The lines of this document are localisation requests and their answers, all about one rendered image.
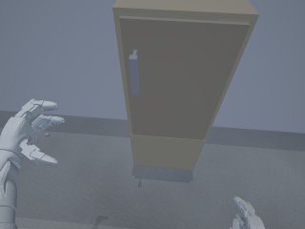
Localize cupboard door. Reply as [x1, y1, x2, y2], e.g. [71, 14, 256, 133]
[119, 15, 251, 140]

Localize robot left hand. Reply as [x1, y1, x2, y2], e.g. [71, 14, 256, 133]
[0, 99, 66, 167]

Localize robot right hand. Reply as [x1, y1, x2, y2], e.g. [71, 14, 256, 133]
[230, 196, 265, 229]

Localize handle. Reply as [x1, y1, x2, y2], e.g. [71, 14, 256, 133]
[129, 49, 139, 95]

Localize robot left forearm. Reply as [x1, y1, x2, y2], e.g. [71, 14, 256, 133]
[0, 149, 23, 229]

